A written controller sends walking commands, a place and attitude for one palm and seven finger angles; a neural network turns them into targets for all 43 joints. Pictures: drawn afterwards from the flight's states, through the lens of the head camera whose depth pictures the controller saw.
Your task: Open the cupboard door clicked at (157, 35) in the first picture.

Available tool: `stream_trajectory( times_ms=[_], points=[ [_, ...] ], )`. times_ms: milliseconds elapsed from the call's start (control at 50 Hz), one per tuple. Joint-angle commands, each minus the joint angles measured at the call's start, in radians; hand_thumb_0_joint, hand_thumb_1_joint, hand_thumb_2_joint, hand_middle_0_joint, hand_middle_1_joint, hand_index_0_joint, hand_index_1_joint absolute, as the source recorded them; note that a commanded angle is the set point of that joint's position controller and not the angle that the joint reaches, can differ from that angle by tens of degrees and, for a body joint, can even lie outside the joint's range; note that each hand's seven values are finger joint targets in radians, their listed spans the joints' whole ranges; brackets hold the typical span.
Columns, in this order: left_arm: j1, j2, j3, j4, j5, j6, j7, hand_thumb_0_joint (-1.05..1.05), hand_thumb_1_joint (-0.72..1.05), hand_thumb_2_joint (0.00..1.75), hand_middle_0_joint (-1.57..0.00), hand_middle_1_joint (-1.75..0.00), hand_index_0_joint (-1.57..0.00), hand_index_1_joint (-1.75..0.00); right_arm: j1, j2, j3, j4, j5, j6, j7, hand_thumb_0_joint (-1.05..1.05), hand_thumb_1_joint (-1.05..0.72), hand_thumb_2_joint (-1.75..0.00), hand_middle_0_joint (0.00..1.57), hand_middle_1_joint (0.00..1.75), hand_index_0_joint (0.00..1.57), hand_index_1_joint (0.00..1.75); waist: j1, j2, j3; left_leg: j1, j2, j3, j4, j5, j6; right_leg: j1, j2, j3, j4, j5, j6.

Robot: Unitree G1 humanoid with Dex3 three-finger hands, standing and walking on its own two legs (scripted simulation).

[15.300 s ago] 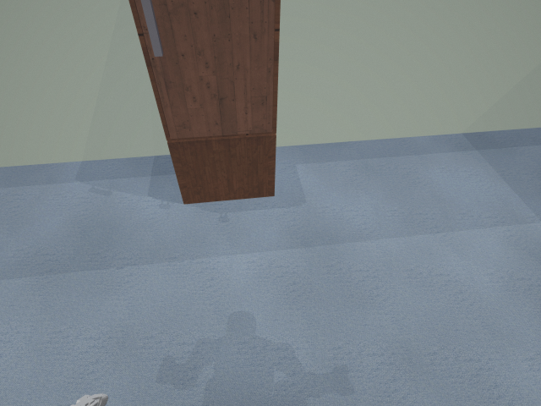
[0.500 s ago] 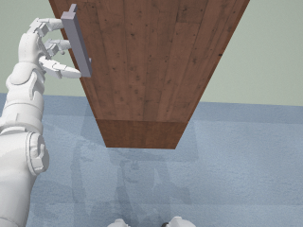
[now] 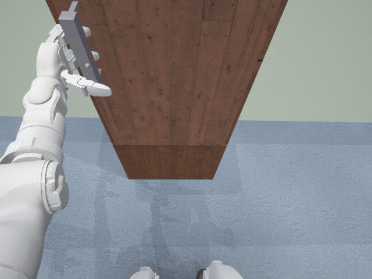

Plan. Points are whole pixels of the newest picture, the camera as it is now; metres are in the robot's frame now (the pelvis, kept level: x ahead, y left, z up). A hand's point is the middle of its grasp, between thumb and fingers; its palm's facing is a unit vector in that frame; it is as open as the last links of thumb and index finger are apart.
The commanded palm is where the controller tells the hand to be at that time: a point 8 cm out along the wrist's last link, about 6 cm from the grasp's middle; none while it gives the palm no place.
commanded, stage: slide the fingers in behind the handle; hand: left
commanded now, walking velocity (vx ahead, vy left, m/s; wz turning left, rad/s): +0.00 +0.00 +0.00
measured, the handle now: (86, 50) +0.57 +0.18 +0.14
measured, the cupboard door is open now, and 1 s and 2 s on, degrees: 0 0 34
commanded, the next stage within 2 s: close the thumb around the handle in 0.24 s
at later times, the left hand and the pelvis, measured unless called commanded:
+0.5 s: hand (93, 63) +0.52 +0.16 +0.14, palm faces -0.03 -1.00 -0.01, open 13.2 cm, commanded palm +0.51 +0.20 +0.14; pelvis +0.00 +0.00 +0.00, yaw -1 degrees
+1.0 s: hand (93, 63) +0.52 +0.16 +0.14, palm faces -0.06 -1.00 +0.02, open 6.0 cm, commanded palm +0.50 +0.21 +0.14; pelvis +0.01 +0.00 +0.00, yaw -2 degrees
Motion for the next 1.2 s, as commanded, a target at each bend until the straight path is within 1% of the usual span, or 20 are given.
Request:
stream_trajectory(
  times_ms=[0,80,120,200,240,280,320,360,420,460,620,680,720,820,880,900,940,960,1080,1180],
  points=[
    [-0.590,0.115,-0.014,-0.237,-0.006,-0.068,-0.064,0.00,-0.50,0.30,-0.30,-1.20,-0.30,-1.20,0.162,-0.177,-0.054,-0.051,0.006,-0.016,-0.023,0.00,-0.90,-0.90,0.20,0.30,0.20,0.30,-0.091,0.088,-0.429,0.336,-0.008,-0.073,-0.100,0.275,0.006,0.105,0.052,0.085,-0.087,0.233,-0.002],
    [-0.572,0.125,-0.002,-0.232,-0.011,-0.067,-0.067,0.00,-0.50,0.30,-0.30,-1.20,-0.30,-1.20,0.165,-0.173,-0.052,-0.059,0.007,-0.015,-0.029,0.00,-0.90,-0.90,0.20,0.30,0.20,0.30,-0.094,0.065,-0.392,0.297,-0.011,-0.064,-0.105,0.256,0.013,0.121,0.052,0.085,-0.095,0.232,0.001],
    [-0.571,0.176,0.027,-0.237,0.000,-0.070,-0.061,0.00,-0.50,0.30,-0.30,-1.20,-0.30,-1.20,0.171,-0.179,-0.054,-0.054,0.007,-0.012,-0.029,0.00,-0.90,-0.90,0.20,0.30,0.20,0.30,-0.086,0.076,-0.407,0.291,-0.009,-0.063,-0.110,0.240,0.011,0.129,0.051,0.092,-0.098,0.224,0.002],
    [-0.553,0.155,0.016,-0.277,-0.001,-0.085,-0.064,0.00,-0.50,0.30,-0.30,-1.20,-0.30,-1.20,0.174,-0.174,-0.060,-0.057,0.006,-0.011,-0.026,0.00,-0.90,-0.90,0.20,0.30,0.20,0.30,-0.075,0.108,-0.458,0.343,-0.009,-0.060,-0.103,0.292,0.009,0.139,0.053,0.092,-0.095,0.257,0.001],
    [-0.559,0.136,-0.002,-0.267,-0.005,-0.078,-0.066,0.00,-0.50,0.30,-0.30,-1.20,-0.30,-1.20,0.168,-0.173,-0.058,-0.055,0.009,-0.007,-0.027,0.00,-0.90,-0.90,0.20,0.30,0.20,0.30,-0.086,0.099,-0.413,0.324,-0.007,-0.060,-0.116,0.264,0.009,0.127,0.053,0.089,-0.104,0.238,0.002],
    [-0.527,0.209,0.075,-0.228,-0.017,-0.066,-0.055,0.00,-0.50,0.30,-0.30,-1.20,-0.30,-1.20,0.176,-0.182,-0.057,-0.057,0.008,-0.003,-0.031,0.00,-0.90,-0.90,0.20,0.30,0.20,0.30,-0.068,0.059,-0.405,0.283,-0.012,-0.052,-0.117,0.255,0.014,0.169,0.053,0.093,-0.106,0.243,0.000],
    [-0.538,0.210,0.052,-0.226,0.007,-0.060,-0.053,0.00,-0.50,0.30,-0.30,-1.20,-0.30,-1.20,0.173,-0.179,-0.056,-0.059,0.010,0.000,-0.032,0.00,-0.90,-0.90,0.20,0.30,0.20,0.30,-0.077,0.061,-0.382,0.252,-0.013,-0.046,-0.121,0.235,0.016,0.165,0.048,0.099,-0.109,0.241,0.006],
    [-0.545,0.164,0.012,-0.236,0.016,-0.061,-0.051,0.00,-0.39,0.35,-0.31,-1.21,-0.31,-1.21,0.174,-0.173,-0.057,-0.061,0.010,0.001,-0.030,0.00,-0.90,-0.90,0.20,0.30,0.20,0.30,-0.088,0.082,-0.374,0.277,-0.011,-0.049,-0.123,0.239,0.014,0.136,0.049,0.094,-0.109,0.232,0.006],
    [-0.531,0.201,0.047,-0.244,0.012,-0.066,-0.049,0.00,-0.22,0.42,-0.32,-1.23,-0.32,-1.23,0.179,-0.178,-0.059,-0.064,0.008,0.004,-0.030,0.00,-0.90,-0.90,0.20,0.30,0.20,0.30,-0.077,0.078,-0.423,0.299,-0.010,-0.049,-0.115,0.273,0.013,0.155,0.050,0.096,-0.103,0.259,0.005],
    [-0.534,0.150,0.007,-0.225,0.009,-0.059,-0.058,0.00,-0.11,0.47,-0.33,-1.24,-0.33,-1.24,0.172,-0.175,-0.057,-0.065,0.010,0.004,-0.030,0.00,-0.90,-0.90,0.20,0.30,0.20,0.30,-0.087,0.077,-0.383,0.292,-0.009,-0.050,-0.121,0.249,0.012,0.130,0.050,0.092,-0.108,0.235,0.004],
    [-0.503,0.222,0.076,-0.243,0.000,-0.065,-0.064,0.00,0.34,0.66,-0.36,-1.29,-0.36,-1.29,0.175,-0.180,-0.059,-0.075,0.008,0.013,-0.032,0.00,-0.90,-0.90,0.20,0.30,0.20,0.30,-0.063,0.073,-0.441,0.310,-0.008,-0.049,-0.114,0.313,0.011,0.174,0.051,0.094,-0.096,0.292,0.002],
    [-0.510,0.177,0.043,-0.236,-0.007,-0.063,-0.068,0.00,0.51,0.73,-0.37,-1.31,-0.37,-1.31,0.170,-0.176,-0.057,-0.076,0.009,0.017,-0.032,0.00,-0.90,-0.90,0.20,0.30,0.20,0.30,-0.072,0.074,-0.397,0.305,-0.008,-0.050,-0.116,0.309,0.011,0.155,0.052,0.087,-0.097,0.280,0.000],
    [-0.500,0.224,0.078,-0.233,-0.001,-0.060,-0.064,0.00,0.62,0.78,-0.38,-1.32,-0.38,-1.32,0.172,-0.181,-0.060,-0.074,0.009,0.020,-0.034,0.00,-0.90,-0.90,0.20,0.30,0.20,0.30,-0.067,0.069,-0.414,0.307,-0.005,-0.050,-0.114,0.307,0.010,0.156,0.051,0.092,-0.099,0.280,0.003],
    [-0.499,0.187,0.053,-0.259,-0.002,-0.063,-0.064,0.00,0.90,0.90,-0.40,-1.35,-0.40,-1.35,0.167,-0.175,-0.060,-0.078,0.008,0.022,-0.031,0.00,-0.90,-0.90,0.20,0.30,0.20,0.30,-0.067,0.094,-0.424,0.336,-0.002,-0.050,-0.114,0.338,0.005,0.146,0.052,0.086,-0.094,0.291,0.002],
    [-0.478,0.219,0.081,-0.235,-0.005,-0.058,-0.059,0.00,0.90,0.90,-0.40,-1.35,-0.40,-1.35,0.173,-0.181,-0.058,-0.079,0.008,0.026,-0.033,0.00,-0.90,-0.90,0.20,0.30,0.20,0.30,-0.062,0.049,-0.393,0.299,-0.004,-0.050,-0.120,0.323,0.010,0.165,0.054,0.085,-0.097,0.287,0.001],
    [-0.500,0.215,0.074,-0.268,-0.004,-0.063,-0.061,0.00,0.90,0.90,-0.40,-1.35,-0.40,-1.35,0.166,-0.178,-0.059,-0.083,0.008,0.024,-0.032,0.00,-0.90,-0.90,0.20,0.30,0.20,0.30,-0.061,0.092,-0.423,0.321,-0.005,-0.046,-0.119,0.329,0.008,0.163,0.052,0.091,-0.097,0.294,0.003],
    [-0.465,0.272,0.121,-0.266,0.007,-0.066,-0.055,0.00,0.90,0.90,-0.40,-1.35,-0.40,-1.35,0.170,-0.180,-0.061,-0.087,0.006,0.029,-0.033,0.00,-0.90,-0.90,0.20,0.30,0.20,0.30,-0.043,0.068,-0.439,0.311,-0.004,-0.048,-0.117,0.351,0.007,0.189,0.052,0.090,-0.089,0.313,0.002],
    [-0.448,0.232,0.094,-0.265,0.010,-0.064,-0.056,0.00,0.90,0.90,-0.40,-1.35,-0.40,-1.35,0.162,-0.172,-0.059,-0.095,0.007,0.030,-0.031,0.00,-0.90,-0.90,0.20,0.30,0.20,0.30,-0.039,0.085,-0.431,0.309,-0.007,-0.043,-0.119,0.350,0.006,0.186,0.052,0.089,-0.088,0.312,0.001],
    [-0.417,0.281,0.146,-0.259,-0.002,-0.070,-0.052,0.00,0.90,0.90,-0.40,-1.35,-0.40,-1.35,0.158,-0.177,-0.059,-0.106,0.007,0.037,-0.033,0.00,-0.90,-0.90,0.20,0.30,0.20,0.30,-0.028,0.061,-0.413,0.282,-0.008,-0.032,-0.124,0.345,0.009,0.227,0.054,0.091,-0.090,0.329,-0.002],
    [-0.383,0.245,0.130,-0.301,-0.014,-0.082,-0.059,0.00,0.90,0.90,-0.40,-1.35,-0.40,-1.35,0.152,-0.175,-0.063,-0.118,0.009,0.036,-0.033,0.00,-0.90,-0.90,0.20,0.30,0.20,0.30,-0.016,0.075,-0.443,0.331,-0.003,-0.039,-0.126,0.384,0.004,0.221,0.056,0.085,-0.087,0.333,-0.004]
  ],
)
